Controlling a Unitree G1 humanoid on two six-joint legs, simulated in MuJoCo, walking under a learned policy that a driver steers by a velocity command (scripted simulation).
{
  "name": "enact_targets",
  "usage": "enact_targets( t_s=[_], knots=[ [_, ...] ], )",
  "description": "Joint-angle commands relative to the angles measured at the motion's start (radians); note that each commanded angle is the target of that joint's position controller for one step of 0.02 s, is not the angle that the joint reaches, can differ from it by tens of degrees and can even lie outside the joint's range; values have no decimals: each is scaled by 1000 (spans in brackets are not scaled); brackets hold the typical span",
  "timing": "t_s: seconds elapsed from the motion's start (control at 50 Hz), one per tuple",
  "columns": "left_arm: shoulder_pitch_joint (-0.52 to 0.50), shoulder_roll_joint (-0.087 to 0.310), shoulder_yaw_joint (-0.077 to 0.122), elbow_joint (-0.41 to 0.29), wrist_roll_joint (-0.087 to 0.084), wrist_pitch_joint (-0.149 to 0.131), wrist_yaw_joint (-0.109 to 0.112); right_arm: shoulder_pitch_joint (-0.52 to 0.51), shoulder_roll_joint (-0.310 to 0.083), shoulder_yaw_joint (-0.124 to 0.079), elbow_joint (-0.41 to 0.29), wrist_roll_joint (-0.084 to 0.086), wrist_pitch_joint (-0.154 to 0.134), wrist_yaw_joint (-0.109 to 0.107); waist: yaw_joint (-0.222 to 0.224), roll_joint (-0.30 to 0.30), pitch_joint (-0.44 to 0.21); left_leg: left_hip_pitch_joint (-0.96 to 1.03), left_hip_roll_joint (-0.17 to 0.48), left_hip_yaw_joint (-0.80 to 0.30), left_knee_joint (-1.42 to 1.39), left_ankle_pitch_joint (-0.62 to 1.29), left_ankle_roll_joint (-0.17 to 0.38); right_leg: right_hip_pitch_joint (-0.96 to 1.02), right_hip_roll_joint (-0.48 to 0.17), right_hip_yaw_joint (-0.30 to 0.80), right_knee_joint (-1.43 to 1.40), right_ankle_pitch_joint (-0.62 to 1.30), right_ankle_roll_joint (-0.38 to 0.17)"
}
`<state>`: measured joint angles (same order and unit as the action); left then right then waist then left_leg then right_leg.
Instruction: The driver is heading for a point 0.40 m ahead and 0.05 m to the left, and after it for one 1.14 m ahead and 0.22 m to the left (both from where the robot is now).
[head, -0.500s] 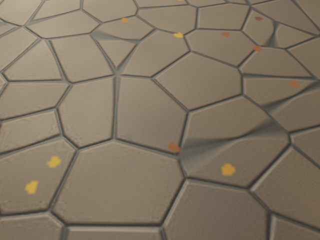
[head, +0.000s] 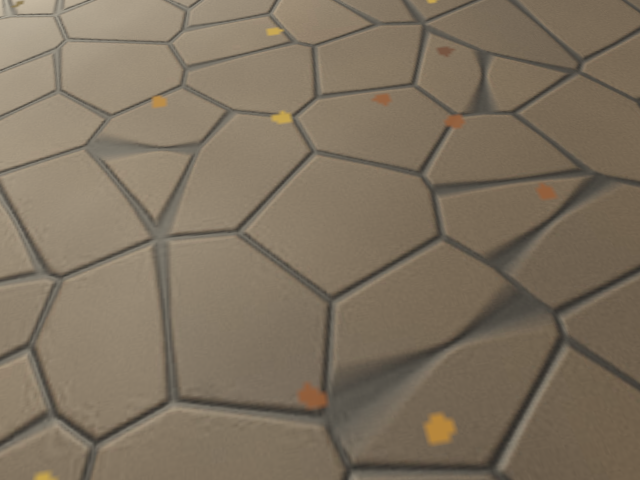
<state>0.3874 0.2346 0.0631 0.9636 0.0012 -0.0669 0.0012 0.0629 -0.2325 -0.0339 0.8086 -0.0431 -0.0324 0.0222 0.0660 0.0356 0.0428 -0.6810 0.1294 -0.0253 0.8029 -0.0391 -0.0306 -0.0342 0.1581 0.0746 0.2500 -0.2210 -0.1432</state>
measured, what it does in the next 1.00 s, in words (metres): walks ahead, turning left: left foot, then right foot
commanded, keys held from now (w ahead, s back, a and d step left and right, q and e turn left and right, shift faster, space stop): w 0.26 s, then q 0.68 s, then no key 0.06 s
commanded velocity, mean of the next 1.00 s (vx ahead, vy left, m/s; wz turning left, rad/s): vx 0.24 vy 0.00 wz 0.23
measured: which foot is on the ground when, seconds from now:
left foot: up 0.00-0.18, down 0.20-0.68, up 0.70-1.00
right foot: down 0.00-0.20, up 0.22-0.66, down 0.68-1.00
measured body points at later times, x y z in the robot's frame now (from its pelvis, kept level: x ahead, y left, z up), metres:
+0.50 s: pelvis +0.26 +0.05 +0.00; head +0.30 +0.07 +0.45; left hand +0.39 +0.30 -0.13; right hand +0.26 -0.20 -0.13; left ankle +0.25 +0.13 -0.74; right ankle +0.35 -0.09 -0.69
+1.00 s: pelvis +0.32 +0.02 +0.00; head +0.35 +0.01 +0.45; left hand +0.33 +0.31 -0.11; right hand +0.51 -0.21 -0.13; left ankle +0.26 +0.14 -0.68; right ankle +0.40 -0.05 -0.74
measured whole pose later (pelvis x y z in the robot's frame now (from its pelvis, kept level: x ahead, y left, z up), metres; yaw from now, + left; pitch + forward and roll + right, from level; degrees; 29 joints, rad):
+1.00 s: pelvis +0.32 +0.02 +0.00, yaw +19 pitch +0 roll +1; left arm 0.20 0.24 0.03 0.78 0.03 0.00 0.04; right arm 0.20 -0.30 -0.08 0.79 -0.02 0.09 0.03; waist 0.01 0.03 0.06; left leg -0.43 -0.01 -0.01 0.98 -0.44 -0.04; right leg -0.28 -0.04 -0.14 0.42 -0.14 -0.05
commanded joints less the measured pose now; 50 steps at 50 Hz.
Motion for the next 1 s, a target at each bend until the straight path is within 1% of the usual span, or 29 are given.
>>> enact_targets(
  t_s=[0.02,0.06,0.1,0.14,0.16,0.18,0.2,0.22,0.24,0.26,0.28,0.3,0.32,0.36,0.42,0.48,0.58,0.62,0.66,0.68,0.7,0.72,0.74,0.76,0.78,0.82,0.86,0.92,1.0],
  knots=[
    [118,118,17,-15,6,-8,10,-123,-55,-3,-91,6,-11,7,36,-93,10,-29,-50,62,-89,57,14,71,-262,153,-35,511,-38],
    [140,122,13,-10,14,-8,16,-177,-56,2,-115,11,-17,11,52,-100,22,-29,-72,75,-151,36,30,128,-282,158,-19,553,-48],
    [138,135,12,-8,22,-10,23,-187,-65,3,-131,15,-26,12,40,-111,28,13,-92,76,-210,-4,58,166,-310,163,9,625,-53],
    [88,157,13,-16,23,-16,26,-76,-90,-7,-105,18,-34,4,-30,-127,-4,198,-138,83,-272,-77,98,140,-315,137,91,833,-26],
    [77,167,15,-14,26,-20,23,34,-116,-19,-70,21,-39,-7,-76,-128,-58,330,-171,90,-294,-108,119,136,-304,126,201,941,-13],
    [57,169,13,-15,22,-23,17,191,-137,-31,-24,18,-48,-19,-154,-101,-135,529,-159,80,-358,-56,147,76,-271,91,374,904,1],
    [56,129,1,-41,13,-29,11,357,-198,-49,4,-7,-54,-36,-212,-30,-253,783,24,-111,-353,-150,194,-104,-226,65,628,607,12],
    [204,32,-14,-41,-29,-25,5,409,-296,-76,17,-23,-47,-31,-150,217,-375,1037,308,-600,-416,-153,358,-438,-34,-27,1006,-173,64],
    [157,140,6,-30,7,-21,12,352,-213,-65,22,16,-33,-16,-139,77,-307,943,280,-708,-510,-257,354,-542,-68,38,1090,-255,47],
    [59,134,8,-55,15,-19,8,242,-150,-48,4,26,-33,-13,-104,17,-131,782,239,-525,-533,-269,325,-574,-121,40,1069,-163,48],
    [-3,111,1,-72,20,-22,3,191,-103,-35,4,23,-40,-9,-90,-26,-51,667,188,-410,-553,-60,304,-558,-150,22,1018,-114,56],
    [-19,97,1,-77,28,-15,-1,191,-84,-26,18,24,-48,-11,-66,-14,-18,606,141,-311,-552,169,283,-527,-177,2,973,-104,67],
    [-6,84,-2,-78,40,-4,-5,205,-64,-17,41,31,-55,-13,-43,11,-22,563,102,-233,-549,368,267,-479,-188,-13,932,-104,87],
    [7,53,-9,-79,43,9,-9,250,-70,-15,74,36,-70,-10,-25,31,-60,559,70,-161,-525,655,268,-440,-177,-40,867,-100,119],
    [-55,46,-16,-110,35,23,-6,253,-130,-28,78,35,-62,-14,-15,45,-74,527,32,-106,-510,764,270,-447,-166,-74,745,-55,160],
    [-160,47,-24,-147,25,35,3,282,-137,-32,79,36,-38,-18,-43,69,-82,507,1,-100,-484,705,241,-429,-155,-88,608,24,172],
    [-267,72,-27,-190,12,43,23,327,-154,-48,68,28,-5,-27,-85,80,-80,537,19,-201,-422,553,228,-407,-137,-61,484,36,160],
    [-250,84,-25,-191,7,35,31,305,-162,-57,52,24,9,-33,-76,85,-65,537,23,-262,-384,465,214,-360,-132,-39,394,2,149],
    [-173,94,-20,-176,10,17,39,248,-173,-67,28,36,19,-38,-29,66,-53,488,-16,-297,-301,300,167,-218,-135,-33,179,102,130],
    [-125,140,-8,-173,26,3,48,252,-140,-61,6,47,17,-38,-27,-13,-96,413,-72,-276,-184,147,125,-79,-255,60,122,248,100],
    [-99,219,3,-193,30,2,55,326,-60,-45,-18,47,17,-42,-70,-232,-167,299,-192,-127,52,-351,87,63,-525,269,151,690,32],
    [-98,226,12,-194,2,27,48,403,-106,-62,-9,44,39,-52,-75,-329,-250,214,-277,-14,239,-691,72,60,-630,426,128,790,-115],
    [-133,166,-1,-219,0,38,45,392,-148,-71,15,21,55,-52,-91,-171,-192,184,-218,-42,349,-632,61,6,-584,370,94,643,-126],
    [-190,111,-16,-233,3,42,48,331,-147,-75,18,15,66,-43,-94,-107,-120,177,-190,-46,375,-547,47,-68,-511,261,76,505,-98],
    [-236,95,-23,-246,14,50,51,304,-134,-75,8,18,77,-34,-110,-111,-85,182,-169,-41,369,-492,27,-118,-456,174,51,415,-64],
    [-241,111,-17,-249,25,52,55,288,-124,-72,-1,18,97,-19,-108,-171,-73,200,-167,-12,391,-417,-2,-159,-397,65,40,408,-54],
    [-213,119,-12,-246,26,48,52,272,-126,-72,-16,27,106,-11,-100,-166,-99,204,-171,-5,381,-395,-14,-141,-403,25,43,415,-67],
    [-185,135,-4,-241,27,51,49,214,-122,-65,-48,24,119,-1,-78,-171,-94,184,-148,7,290,-384,-18,-115,-431,8,25,283,-83],
    [-179,162,7,-237,35,58,33,161,-98,-44,-83,28,122,13,-57,-189,-92,302,-135,35,77,-413,7,-167,-436,-22,25,142,-80]
  ],
)
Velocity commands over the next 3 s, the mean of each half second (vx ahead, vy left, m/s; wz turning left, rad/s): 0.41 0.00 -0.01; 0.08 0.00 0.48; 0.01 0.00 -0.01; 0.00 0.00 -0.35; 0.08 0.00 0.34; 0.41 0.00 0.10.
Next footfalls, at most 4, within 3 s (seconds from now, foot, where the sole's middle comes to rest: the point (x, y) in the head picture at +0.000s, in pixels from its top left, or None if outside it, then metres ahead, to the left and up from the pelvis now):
0.20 left None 0.29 0.13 -0.78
0.68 right None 0.44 -0.04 -0.78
1.14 left None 0.29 0.14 -0.78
1.60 right None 0.30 -0.06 -0.78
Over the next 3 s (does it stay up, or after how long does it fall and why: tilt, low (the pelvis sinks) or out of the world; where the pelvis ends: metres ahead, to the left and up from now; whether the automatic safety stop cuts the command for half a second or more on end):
stays up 0.44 0.13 -0.01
